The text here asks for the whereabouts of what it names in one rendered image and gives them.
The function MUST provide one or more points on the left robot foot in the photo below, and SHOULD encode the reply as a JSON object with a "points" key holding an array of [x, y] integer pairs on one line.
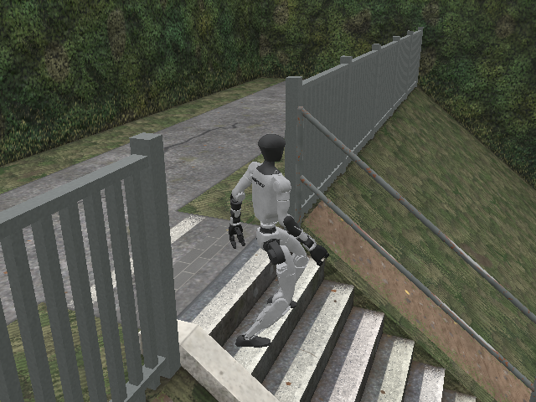
{"points": [[292, 304]]}

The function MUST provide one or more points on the right robot upper arm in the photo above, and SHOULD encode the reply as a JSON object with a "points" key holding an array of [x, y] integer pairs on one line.
{"points": [[282, 188]]}

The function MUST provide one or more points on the robot right forearm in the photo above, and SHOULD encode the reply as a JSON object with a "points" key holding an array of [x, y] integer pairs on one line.
{"points": [[307, 242]]}

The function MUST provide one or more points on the robot left forearm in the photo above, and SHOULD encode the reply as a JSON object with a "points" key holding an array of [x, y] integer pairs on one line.
{"points": [[235, 211]]}

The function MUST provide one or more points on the left robot upper arm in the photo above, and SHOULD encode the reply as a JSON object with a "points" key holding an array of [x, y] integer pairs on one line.
{"points": [[238, 192]]}

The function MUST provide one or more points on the right robot foot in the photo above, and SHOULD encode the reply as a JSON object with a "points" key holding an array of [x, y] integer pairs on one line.
{"points": [[256, 342]]}

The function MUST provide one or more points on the robot left hand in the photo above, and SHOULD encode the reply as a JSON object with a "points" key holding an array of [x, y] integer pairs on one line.
{"points": [[236, 230]]}

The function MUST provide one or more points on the robot right hand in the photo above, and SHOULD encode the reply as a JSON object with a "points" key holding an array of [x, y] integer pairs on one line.
{"points": [[318, 253]]}

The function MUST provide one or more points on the robot foot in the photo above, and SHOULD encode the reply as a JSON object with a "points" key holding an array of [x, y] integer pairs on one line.
{"points": [[256, 342], [292, 304]]}

